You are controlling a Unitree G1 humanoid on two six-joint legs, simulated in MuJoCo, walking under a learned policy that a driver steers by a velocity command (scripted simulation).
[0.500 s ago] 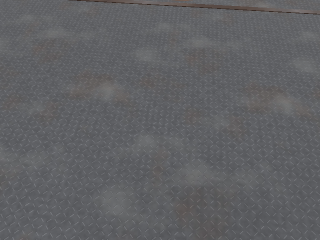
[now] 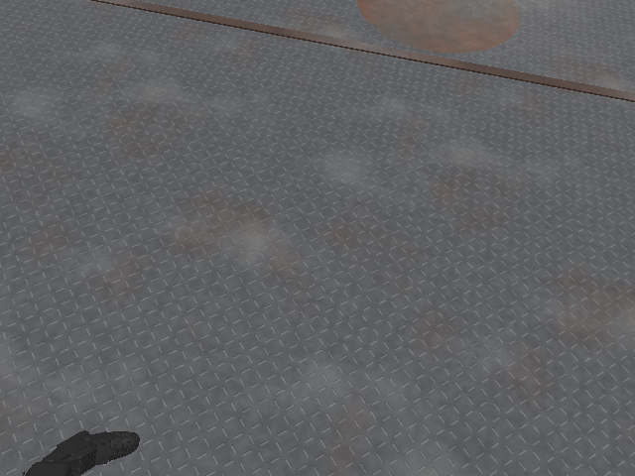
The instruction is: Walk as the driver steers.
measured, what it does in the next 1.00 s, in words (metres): walks ahead, turning right: right foot, then left foot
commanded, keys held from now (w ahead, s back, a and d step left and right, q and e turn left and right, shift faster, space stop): w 0.22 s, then w+e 0.68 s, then e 0.10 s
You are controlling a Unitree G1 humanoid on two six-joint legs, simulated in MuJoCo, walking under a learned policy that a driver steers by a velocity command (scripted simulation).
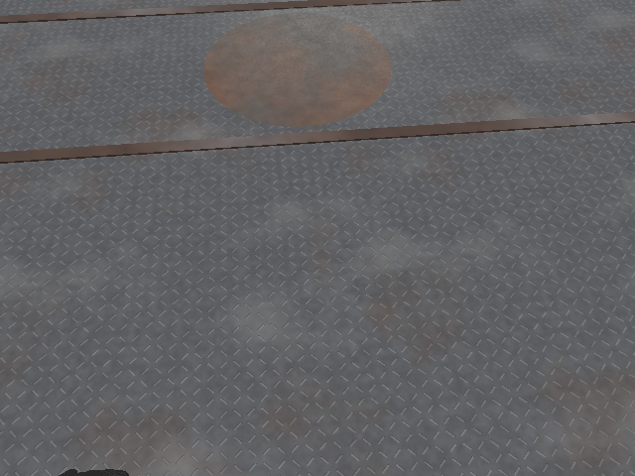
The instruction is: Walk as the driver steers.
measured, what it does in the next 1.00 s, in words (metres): walks ahead, turning right: right foot, then left foot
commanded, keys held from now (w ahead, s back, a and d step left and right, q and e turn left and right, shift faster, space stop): e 0.62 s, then no key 0.38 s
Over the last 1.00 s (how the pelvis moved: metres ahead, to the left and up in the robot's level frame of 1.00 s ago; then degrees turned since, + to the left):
0.52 -0.03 -0.01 -18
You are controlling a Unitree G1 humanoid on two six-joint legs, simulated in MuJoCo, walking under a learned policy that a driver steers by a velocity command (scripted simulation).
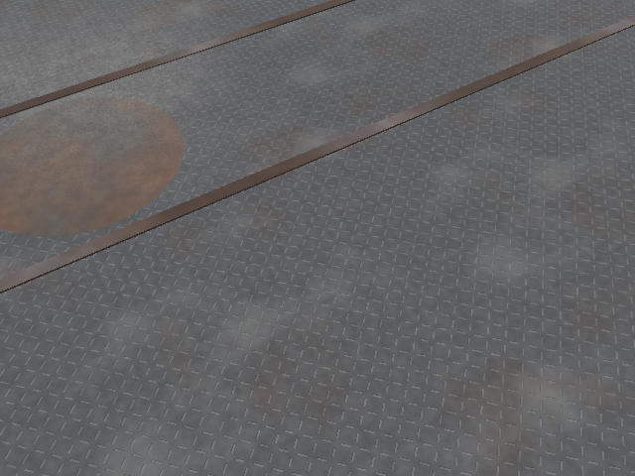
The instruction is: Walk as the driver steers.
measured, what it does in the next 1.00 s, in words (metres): stands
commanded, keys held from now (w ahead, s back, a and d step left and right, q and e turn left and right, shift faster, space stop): no key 1.00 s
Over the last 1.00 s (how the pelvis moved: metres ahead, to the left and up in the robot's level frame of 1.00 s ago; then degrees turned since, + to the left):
0.16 -0.01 0.00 -28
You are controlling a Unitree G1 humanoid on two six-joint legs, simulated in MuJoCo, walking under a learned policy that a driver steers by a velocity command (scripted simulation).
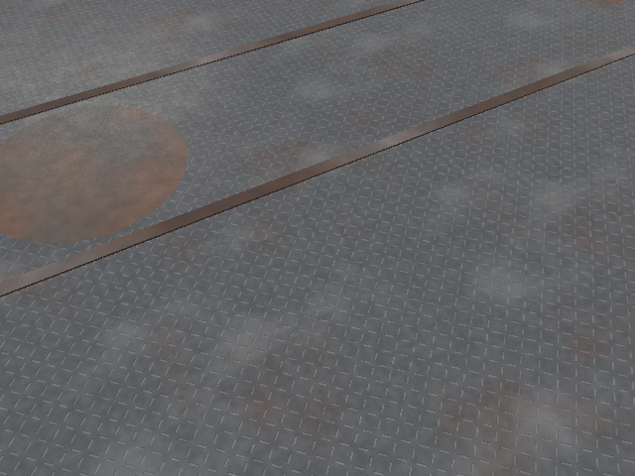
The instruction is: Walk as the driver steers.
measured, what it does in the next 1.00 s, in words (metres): stands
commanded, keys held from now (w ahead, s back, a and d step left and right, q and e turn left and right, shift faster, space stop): no key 0.94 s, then w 0.06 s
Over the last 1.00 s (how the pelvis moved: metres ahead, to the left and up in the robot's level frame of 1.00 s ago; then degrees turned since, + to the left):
0.01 -0.01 0.00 0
